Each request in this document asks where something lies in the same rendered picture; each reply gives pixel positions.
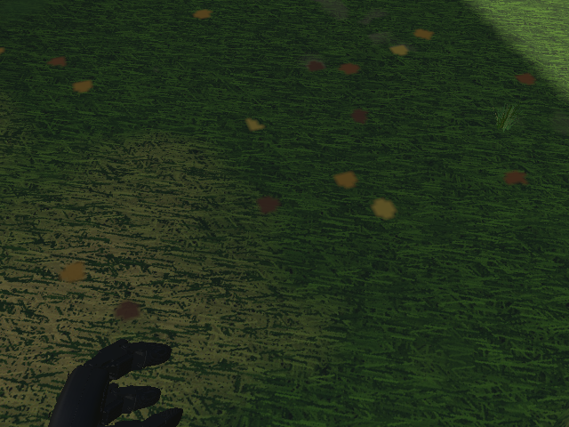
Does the robot left hand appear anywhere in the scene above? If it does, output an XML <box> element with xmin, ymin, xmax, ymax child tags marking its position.
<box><xmin>48</xmin><ymin>339</ymin><xmax>183</xmax><ymax>427</ymax></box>

